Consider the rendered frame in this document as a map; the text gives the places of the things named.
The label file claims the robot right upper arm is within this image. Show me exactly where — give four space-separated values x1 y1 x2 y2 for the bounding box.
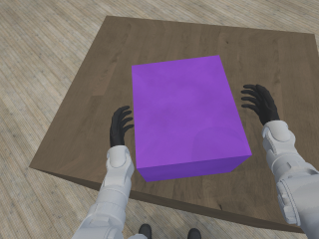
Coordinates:
276 173 319 239

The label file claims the right robot foot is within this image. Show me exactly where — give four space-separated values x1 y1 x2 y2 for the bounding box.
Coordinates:
187 228 201 239

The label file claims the left robot foot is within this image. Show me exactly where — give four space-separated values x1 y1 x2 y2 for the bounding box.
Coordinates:
139 223 152 239

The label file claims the carton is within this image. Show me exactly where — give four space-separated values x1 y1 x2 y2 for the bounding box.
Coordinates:
132 55 252 182

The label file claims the right robot forearm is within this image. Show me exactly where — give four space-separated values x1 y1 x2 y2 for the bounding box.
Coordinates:
261 119 319 183

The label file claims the pedestal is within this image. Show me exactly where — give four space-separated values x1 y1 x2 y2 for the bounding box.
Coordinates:
29 15 319 234

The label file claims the left robot hand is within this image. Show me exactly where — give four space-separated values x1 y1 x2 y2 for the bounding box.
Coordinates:
110 106 134 148

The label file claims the left robot forearm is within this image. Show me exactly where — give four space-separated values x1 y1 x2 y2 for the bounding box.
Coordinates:
71 145 135 239

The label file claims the right robot hand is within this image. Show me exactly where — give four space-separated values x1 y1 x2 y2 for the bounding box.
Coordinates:
241 84 280 126

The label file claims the robot foot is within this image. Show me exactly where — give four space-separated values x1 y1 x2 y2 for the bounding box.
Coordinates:
187 228 201 239
139 223 152 239

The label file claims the robot left upper arm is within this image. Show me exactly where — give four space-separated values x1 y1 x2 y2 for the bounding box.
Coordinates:
72 226 124 239

